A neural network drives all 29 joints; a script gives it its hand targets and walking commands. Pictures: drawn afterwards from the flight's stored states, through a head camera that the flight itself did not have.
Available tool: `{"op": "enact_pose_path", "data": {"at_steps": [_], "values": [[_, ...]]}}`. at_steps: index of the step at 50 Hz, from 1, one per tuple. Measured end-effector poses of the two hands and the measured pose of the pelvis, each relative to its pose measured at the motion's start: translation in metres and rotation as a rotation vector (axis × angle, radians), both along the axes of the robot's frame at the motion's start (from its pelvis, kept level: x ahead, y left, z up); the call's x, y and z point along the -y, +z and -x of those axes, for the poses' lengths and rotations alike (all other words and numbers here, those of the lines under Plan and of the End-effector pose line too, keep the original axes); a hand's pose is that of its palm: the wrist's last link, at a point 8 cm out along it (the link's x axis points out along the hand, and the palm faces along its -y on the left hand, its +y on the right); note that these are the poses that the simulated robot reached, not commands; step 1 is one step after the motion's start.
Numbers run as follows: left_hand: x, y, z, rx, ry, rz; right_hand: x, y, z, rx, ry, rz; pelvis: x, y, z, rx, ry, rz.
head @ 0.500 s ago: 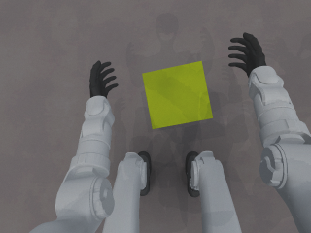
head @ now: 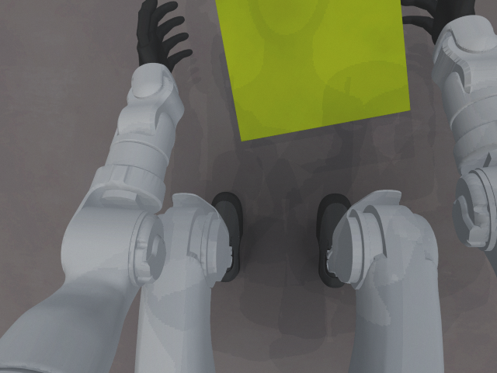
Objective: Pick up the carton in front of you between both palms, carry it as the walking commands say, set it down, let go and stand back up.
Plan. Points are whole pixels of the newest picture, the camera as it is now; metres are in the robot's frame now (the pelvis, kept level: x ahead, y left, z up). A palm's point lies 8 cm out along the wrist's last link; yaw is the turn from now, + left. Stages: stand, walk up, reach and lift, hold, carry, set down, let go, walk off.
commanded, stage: reach and lift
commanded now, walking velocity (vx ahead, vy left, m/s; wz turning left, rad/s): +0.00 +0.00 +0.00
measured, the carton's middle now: (304, 65) +0.51 -0.07 -0.27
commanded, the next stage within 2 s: none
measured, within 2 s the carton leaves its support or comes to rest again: leaves its support in 0.88 s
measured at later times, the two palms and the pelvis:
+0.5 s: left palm (166, 67) +0.51 +0.13 -0.18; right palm (425, 26) +0.52 -0.22 -0.20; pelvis +0.01 -0.01 -0.01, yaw +1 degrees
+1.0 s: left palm (183, 52) +0.52 +0.10 -0.16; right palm (419, 21) +0.52 -0.20 -0.18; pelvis +0.01 +0.00 -0.02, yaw -2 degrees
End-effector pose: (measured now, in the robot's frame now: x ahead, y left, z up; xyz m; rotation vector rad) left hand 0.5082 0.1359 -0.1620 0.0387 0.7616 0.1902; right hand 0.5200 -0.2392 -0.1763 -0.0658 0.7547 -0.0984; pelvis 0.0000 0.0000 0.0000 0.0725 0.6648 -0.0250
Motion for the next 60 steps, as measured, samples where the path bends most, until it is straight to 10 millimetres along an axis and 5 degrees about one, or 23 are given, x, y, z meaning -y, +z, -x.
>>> {"op": "enact_pose_path", "data": {"at_steps": [10,25,32,47,53,60], "values": [[-0.013,-0.028,-0.009,-0.030,0.000,-0.028,-0.010,-0.042,-0.001,0.022,0.034,-0.009,0.003,-0.022,-0.008,0.014,0.014,-0.003],[0.007,-0.017,0.001,-0.013,-0.018,0.005,-0.020,-0.019,-0.001,0.013,0.051,-0.009,0.005,-0.015,-0.007,-0.005,0.015,0.002],[0.040,-0.015,-0.006,-0.002,-0.048,0.035,-0.029,-0.015,-0.005,0.013,0.063,-0.007,0.003,-0.014,-0.004,0.003,0.008,0.007],[0.040,-0.005,-0.013,0.011,0.021,0.025,-0.034,-0.011,-0.008,-0.012,0.065,0.004,0.003,-0.027,-0.008,0.009,-0.018,-0.006],[0.044,0.024,-0.003,0.078,0.021,0.054,-0.031,0.020,0.006,0.050,0.025,-0.015,-0.002,-0.018,-0.010,0.031,-0.041,0.004],[0.058,0.093,0.013,0.114,-0.005,0.089,-0.016,0.100,0.030,0.083,-0.054,-0.026,-0.008,0.015,-0.011,0.031,-0.073,0.013]]}}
